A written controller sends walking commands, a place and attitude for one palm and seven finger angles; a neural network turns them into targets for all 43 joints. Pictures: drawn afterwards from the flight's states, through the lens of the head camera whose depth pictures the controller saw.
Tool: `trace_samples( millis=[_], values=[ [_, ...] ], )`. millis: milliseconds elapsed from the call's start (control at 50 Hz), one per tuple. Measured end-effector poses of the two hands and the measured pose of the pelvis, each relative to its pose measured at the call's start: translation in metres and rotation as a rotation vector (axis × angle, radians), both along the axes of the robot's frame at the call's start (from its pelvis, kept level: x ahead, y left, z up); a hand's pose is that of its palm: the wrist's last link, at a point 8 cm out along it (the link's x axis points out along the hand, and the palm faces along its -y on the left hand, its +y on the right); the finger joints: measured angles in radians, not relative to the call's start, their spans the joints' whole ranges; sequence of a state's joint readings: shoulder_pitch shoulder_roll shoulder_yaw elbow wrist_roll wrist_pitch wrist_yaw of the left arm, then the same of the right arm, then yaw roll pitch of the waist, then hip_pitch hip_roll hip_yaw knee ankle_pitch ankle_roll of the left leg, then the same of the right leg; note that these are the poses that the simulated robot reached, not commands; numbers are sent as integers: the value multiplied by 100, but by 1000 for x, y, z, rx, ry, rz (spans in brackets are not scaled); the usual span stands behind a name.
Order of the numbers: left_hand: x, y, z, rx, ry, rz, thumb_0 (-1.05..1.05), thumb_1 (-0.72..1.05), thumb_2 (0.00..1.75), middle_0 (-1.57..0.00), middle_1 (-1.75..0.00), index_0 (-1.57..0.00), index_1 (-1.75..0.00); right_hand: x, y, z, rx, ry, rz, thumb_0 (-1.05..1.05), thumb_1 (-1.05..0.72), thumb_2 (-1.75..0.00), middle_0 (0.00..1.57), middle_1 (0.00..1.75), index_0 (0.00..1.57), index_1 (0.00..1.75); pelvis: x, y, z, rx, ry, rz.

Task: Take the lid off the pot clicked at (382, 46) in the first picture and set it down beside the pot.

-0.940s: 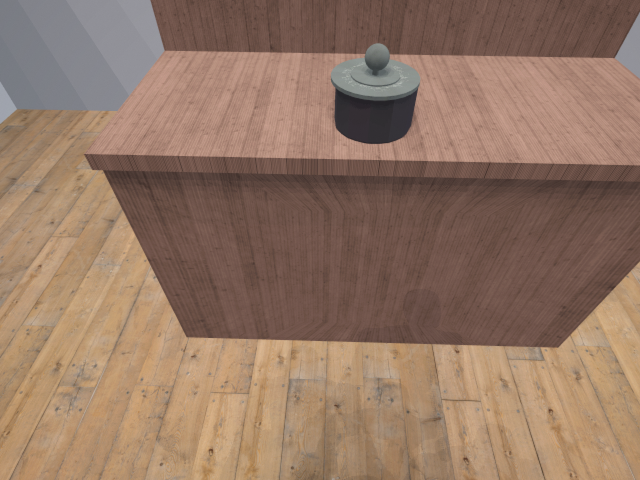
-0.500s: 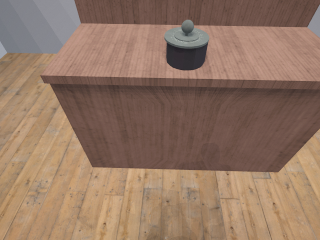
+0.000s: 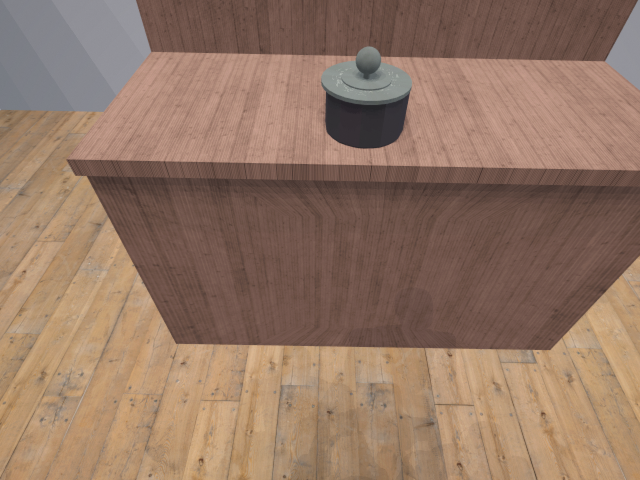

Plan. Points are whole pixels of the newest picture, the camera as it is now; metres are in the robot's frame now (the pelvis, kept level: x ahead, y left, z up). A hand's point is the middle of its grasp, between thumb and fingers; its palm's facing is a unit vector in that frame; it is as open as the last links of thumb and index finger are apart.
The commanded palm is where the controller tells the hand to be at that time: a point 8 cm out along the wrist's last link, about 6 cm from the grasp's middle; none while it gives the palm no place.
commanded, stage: take the last steps up to it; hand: left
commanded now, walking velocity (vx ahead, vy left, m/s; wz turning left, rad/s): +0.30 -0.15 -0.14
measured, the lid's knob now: (368, 60) +0.81 -0.05 +0.17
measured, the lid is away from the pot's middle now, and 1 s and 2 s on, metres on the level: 0.00 0.00 0.00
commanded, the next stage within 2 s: come to a stop and stand still in 0.78 s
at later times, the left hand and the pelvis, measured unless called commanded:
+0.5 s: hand out of the picture +0.09 +0.08 -0.17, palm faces +0.04 -0.99 -0.13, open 7.4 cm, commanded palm none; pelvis +0.14 -0.07 +0.00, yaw -2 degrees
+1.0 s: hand (311, 362) +0.35 +0.03 -0.16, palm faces +0.03 -0.97 -0.26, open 7.3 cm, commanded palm none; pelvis +0.30 -0.16 -0.01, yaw -1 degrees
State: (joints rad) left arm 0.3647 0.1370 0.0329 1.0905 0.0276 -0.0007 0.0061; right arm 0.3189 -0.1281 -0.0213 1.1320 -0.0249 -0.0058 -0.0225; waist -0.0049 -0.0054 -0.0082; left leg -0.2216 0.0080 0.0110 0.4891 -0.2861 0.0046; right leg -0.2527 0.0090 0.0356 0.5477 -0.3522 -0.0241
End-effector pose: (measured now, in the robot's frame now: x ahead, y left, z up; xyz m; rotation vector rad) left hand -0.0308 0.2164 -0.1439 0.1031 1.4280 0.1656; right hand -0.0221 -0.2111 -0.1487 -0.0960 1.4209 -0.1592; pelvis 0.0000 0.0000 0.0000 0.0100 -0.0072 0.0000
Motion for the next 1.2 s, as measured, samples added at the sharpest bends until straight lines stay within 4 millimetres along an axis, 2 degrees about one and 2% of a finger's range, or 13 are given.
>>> trace_samples(
  millis=[80, 200, 260, 400, 500, 560, 600, 660, 780, 880, 960, 1060, 1200],
  values=[
    [11, -3, 2, 3, 37, -28, 1, 91, 90, -20, -30, -20, -30, 0, -11, -1, -6, -10, -55, 0, -91, -90, 20, 30, 20, 30, 12, -10, -2, 13, 16, -35],
    [62, -20, 4, 42, -35, -54, 1, 91, 90, -20, -30, -20, -30, 0, -44, -12, -4, 47, -83, 0, -90, -90, 20, 30, 20, 30, 38, -40, -9, 20, 22, -50],
    [77, -32, 7, 58, -76, -13, 0, 91, 90, -20, -30, -20, -30, 19, -63, -10, -9, 87, -45, 0, -91, -90, 20, 30, 20, 30, 53, -51, -7, 0, 18, -26],
    [93, -67, 9, 10, 5, -9, 0, 91, 90, -20, -30, -20, -30, 126, -91, 6, -38, -77, -22, 1, -91, -90, 20, 30, 20, 30, 99, -65, 3, -4, 21, -20],
    [112, -83, -1, -42, 66, 1, 0, 90, 90, -20, -30, -20, -30, 217, -87, 11, -39, -216, 16, 0, -91, -90, 20, 30, 20, 30, 138, -68, -2, -12, 11, -32],
    [131, -85, -16, -66, 95, 0, 0, 90, 90, -20, -30, -20, -30, 263, -83, 6, -54, -303, 30, 0, -91, -90, 20, 30, 20, 30, 166, -67, -15, -22, -3, -57],
    [151, -83, -23, -69, 103, -28, 1, 90, 90, -20, -30, -20, -30, 277, -83, 3, -60, -330, 13, 0, -91, -90, 20, 30, 20, 30, 179, -69, -20, -6, -13, -69],
    [200, -82, -21, -51, 46, -55, 1, 91, 90, -20, -30, -20, -30, 277, -88, 5, -60, -294, -17, 0, -91, -90, 20, 30, 20, 30, 196, -77, -15, 17, -13, -70],
    [305, -82, 7, 33, -149, -70, 2, 94, 90, -20, -30, -20, -30, 263, -126, 6, -67, -128, -27, -1, -94, -90, 21, 30, 20, 30, 231, -103, -2, 10, 6, -48],
    [360, -97, 12, 108, -242, -103, 2, 93, 90, -20, -30, -20, -30, 269, -166, -14, -40, -26, -33, 0, -92, -90, 20, 30, 20, 30, 267, -141, -15, 20, 8, -20],
    [369, -121, 12, 118, -209, -69, 1, 92, 90, -20, -30, -20, -30, 300, -192, -16, -50, 1, -6, 0, -92, -90, 20, 30, 20, 30, 289, -156, -14, -2, 6, -12],
    [372, -153, 12, 66, -123, -58, 1, 91, 90, -20, -30, -20, -30, 358, -202, -1, -63, -78, 5, 0, -91, -90, 20, 30, 20, 30, 311, -164, -2, 9, 11, -18],
    [367, -148, 5, 58, -81, 2, 1, 92, 90, -20, -30, -20, -30, 439, -189, 12, -73, -181, 76, 0, -91, -90, 20, 30, 20, 30, 323, -156, 0, 3, 4, -8]
  ],
)
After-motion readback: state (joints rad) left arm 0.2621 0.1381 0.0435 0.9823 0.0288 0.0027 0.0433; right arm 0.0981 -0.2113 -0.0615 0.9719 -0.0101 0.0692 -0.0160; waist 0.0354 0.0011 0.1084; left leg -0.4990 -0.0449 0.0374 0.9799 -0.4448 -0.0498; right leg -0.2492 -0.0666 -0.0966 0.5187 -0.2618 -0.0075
